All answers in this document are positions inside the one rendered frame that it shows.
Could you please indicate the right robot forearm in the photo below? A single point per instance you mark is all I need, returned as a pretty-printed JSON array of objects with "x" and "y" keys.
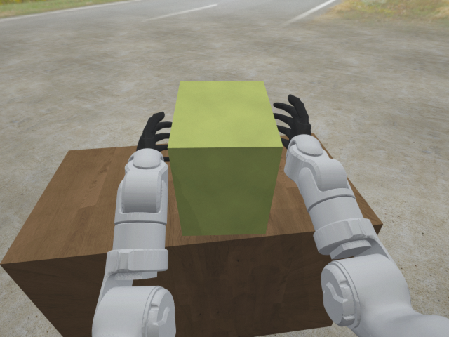
[{"x": 341, "y": 231}]

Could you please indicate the robot left hand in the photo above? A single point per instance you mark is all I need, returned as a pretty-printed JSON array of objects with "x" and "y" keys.
[{"x": 149, "y": 137}]

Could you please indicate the robot right upper arm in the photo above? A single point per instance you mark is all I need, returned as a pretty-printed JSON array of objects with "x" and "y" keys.
[{"x": 369, "y": 295}]

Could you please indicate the carton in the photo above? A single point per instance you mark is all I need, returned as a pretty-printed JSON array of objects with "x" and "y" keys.
[{"x": 224, "y": 151}]

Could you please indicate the left robot forearm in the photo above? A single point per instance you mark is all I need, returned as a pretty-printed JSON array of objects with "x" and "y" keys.
[{"x": 140, "y": 218}]

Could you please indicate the robot left upper arm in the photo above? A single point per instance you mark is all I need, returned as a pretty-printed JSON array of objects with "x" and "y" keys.
[{"x": 135, "y": 311}]

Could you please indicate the robot right hand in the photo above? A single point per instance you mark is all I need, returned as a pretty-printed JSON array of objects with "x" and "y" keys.
[{"x": 299, "y": 122}]

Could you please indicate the pedestal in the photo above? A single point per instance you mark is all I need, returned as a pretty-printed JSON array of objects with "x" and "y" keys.
[{"x": 238, "y": 285}]

